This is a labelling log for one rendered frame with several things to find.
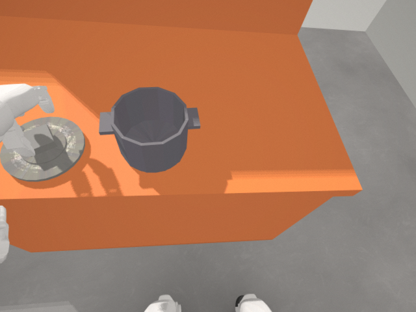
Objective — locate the robot left hand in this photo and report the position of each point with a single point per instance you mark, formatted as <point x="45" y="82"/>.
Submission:
<point x="20" y="98"/>

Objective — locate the left robot forearm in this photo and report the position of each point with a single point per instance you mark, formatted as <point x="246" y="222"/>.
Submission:
<point x="6" y="120"/>

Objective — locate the lid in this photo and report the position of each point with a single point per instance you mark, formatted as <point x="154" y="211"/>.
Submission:
<point x="51" y="163"/>

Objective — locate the knob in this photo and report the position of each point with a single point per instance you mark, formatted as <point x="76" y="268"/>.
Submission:
<point x="41" y="139"/>

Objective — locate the table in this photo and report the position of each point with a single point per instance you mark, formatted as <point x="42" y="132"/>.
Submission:
<point x="267" y="152"/>

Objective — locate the pot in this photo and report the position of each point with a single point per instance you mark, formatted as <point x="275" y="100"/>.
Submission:
<point x="150" y="125"/>

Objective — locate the robot right shin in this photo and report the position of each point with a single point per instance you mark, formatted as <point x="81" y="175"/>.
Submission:
<point x="247" y="296"/>

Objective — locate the right robot thigh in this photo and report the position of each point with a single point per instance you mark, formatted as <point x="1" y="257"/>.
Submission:
<point x="252" y="305"/>

